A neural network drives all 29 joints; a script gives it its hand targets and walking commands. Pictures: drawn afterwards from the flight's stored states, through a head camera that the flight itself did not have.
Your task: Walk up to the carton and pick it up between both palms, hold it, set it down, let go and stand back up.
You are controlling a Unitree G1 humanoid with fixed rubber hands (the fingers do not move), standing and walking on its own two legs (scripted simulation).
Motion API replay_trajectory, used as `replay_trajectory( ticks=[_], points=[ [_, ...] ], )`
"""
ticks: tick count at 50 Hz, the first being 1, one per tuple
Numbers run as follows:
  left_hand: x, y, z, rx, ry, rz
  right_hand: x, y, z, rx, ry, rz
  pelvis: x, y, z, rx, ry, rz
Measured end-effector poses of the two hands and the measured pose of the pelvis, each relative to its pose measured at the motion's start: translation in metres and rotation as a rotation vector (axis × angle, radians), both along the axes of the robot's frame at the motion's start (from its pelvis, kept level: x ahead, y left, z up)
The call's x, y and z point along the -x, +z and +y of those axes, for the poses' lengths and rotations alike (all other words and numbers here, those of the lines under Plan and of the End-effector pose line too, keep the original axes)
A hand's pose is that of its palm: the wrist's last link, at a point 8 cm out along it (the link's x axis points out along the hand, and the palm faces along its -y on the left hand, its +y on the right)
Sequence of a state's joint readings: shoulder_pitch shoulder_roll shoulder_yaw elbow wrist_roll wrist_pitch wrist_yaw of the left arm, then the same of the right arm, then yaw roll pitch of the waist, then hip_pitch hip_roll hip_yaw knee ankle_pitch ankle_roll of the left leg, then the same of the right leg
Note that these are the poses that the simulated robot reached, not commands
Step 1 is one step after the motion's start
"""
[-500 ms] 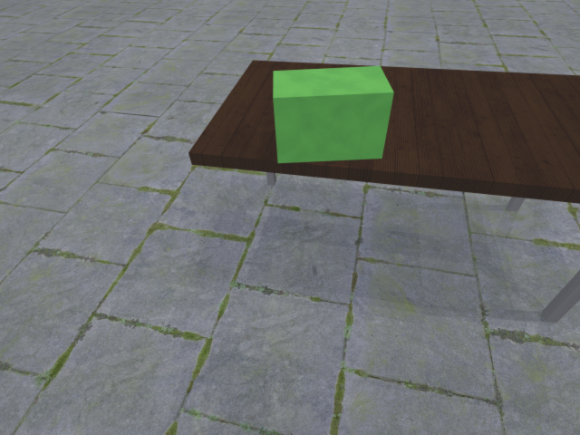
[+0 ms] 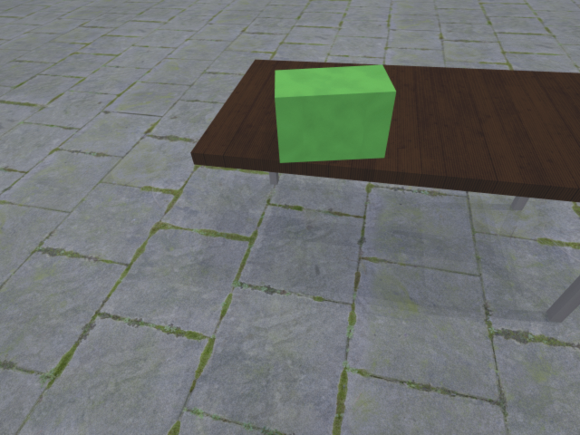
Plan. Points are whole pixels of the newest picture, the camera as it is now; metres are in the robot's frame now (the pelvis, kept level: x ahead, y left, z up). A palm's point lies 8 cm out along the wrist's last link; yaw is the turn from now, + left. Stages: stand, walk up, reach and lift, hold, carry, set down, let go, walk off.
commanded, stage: walk up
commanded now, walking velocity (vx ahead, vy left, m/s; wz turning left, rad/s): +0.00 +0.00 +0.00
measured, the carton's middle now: (330, 114) +0.94 -0.07 -0.03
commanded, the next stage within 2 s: none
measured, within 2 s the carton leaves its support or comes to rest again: neither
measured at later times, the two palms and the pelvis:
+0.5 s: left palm out of the picture +0.06 +0.24 -0.09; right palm out of the picture +0.14 -0.35 -0.14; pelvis +0.08 -0.07 +0.00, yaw -4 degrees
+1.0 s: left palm (178, 318) +0.37 +0.25 -0.11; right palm (509, 354) +0.31 -0.34 -0.15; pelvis +0.29 -0.05 -0.01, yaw -4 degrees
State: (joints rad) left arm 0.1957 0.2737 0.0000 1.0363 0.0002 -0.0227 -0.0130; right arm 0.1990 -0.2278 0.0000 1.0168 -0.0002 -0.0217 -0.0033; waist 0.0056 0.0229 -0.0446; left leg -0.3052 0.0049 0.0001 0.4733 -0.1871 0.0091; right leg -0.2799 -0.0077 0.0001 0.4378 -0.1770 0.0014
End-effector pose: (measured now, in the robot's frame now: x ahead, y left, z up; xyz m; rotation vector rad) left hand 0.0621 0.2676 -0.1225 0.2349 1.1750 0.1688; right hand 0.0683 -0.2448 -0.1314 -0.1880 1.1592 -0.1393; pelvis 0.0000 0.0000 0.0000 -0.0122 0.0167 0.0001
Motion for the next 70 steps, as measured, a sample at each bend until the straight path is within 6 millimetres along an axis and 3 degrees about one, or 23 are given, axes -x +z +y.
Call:
replay_trajectory(
  ticks=[6, 13, 18, 22, 29, 37, 40, 44, 48, 55, 58, 62, 70],
  points=[
    [-0.002, 0.002, 0.002, 0.001, -0.03, 0.015, 0.0, 0.0, -0.008, -0.004, -0.026, -0.017, -0.005, -0.001, -0.003, -0.004, -0.003, -0.008],
    [-0.009, 0.012, -0.002, -0.067, -0.067, 0.053, -0.005, -0.008, -0.051, 0.002, -0.075, -0.026, -0.021, -0.005, -0.028, -0.041, -0.022, -0.003],
    [0.0, 0.016, -0.015, -0.121, -0.027, 0.059, -0.028, -0.025, -0.084, 0.0, -0.045, -0.022, -0.038, -0.015, -0.052, -0.044, -0.062, -0.046],
    [0.01, 0.028, -0.022, -0.146, 0.004, 0.104, -0.055, -0.016, -0.095, -0.01, -0.043, -0.045, -0.061, -0.005, -0.062, -0.04, -0.068, -0.073],
    [-0.017, 0.036, -0.026, -0.147, 0.012, 0.161, -0.098, -0.009, -0.106, -0.009, -0.035, -0.014, -0.11, 0.002, -0.067, -0.03, -0.069, -0.068],
    [-0.08, 0.015, -0.014, -0.126, 0.031, 0.209, -0.176, -0.016, -0.093, 0.024, -0.009, 0.026, -0.185, -0.012, -0.052, 0.008, -0.066, -0.024],
    [-0.116, 0.004, -0.007, -0.114, 0.016, 0.217, -0.203, -0.02, -0.087, 0.036, -0.01, 0.009, -0.213, -0.019, -0.043, 0.0, -0.067, -0.038],
    [-0.187, 0.006, -0.004, -0.121, -0.053, 0.169, -0.222, -0.013, -0.087, 0.039, -0.07, -0.003, -0.249, -0.014, -0.04, 0.004, -0.073, -0.047],
    [-0.267, 0.01, -0.013, -0.121, -0.121, 0.085, -0.234, -0.012, -0.093, 0.041, -0.11, 0.013, -0.279, -0.012, -0.045, -0.001, -0.074, -0.046],
    [-0.399, 0.017, -0.052, -0.131, -0.221, -0.055, -0.253, -0.031, -0.111, 0.006, -0.164, 0.071, -0.334, -0.02, -0.069, -0.031, -0.08, -0.051],
    [-0.444, 0.018, -0.072, -0.147, -0.245, -0.099, -0.273, -0.047, -0.123, -0.017, -0.168, 0.086, -0.358, -0.029, -0.086, -0.039, -0.092, -0.051],
    [-0.465, 0.025, -0.085, -0.158, -0.222, -0.127, -0.308, -0.047, -0.139, -0.023, -0.145, 0.084, -0.387, -0.026, -0.103, -0.036, -0.11, -0.098],
    [-0.471, 0.037, -0.086, -0.165, -0.156, -0.039, -0.374, -0.025, -0.153, -0.016, -0.11, 0.082, -0.443, -0.007, -0.116, -0.031, -0.112, -0.1]
  ],
)
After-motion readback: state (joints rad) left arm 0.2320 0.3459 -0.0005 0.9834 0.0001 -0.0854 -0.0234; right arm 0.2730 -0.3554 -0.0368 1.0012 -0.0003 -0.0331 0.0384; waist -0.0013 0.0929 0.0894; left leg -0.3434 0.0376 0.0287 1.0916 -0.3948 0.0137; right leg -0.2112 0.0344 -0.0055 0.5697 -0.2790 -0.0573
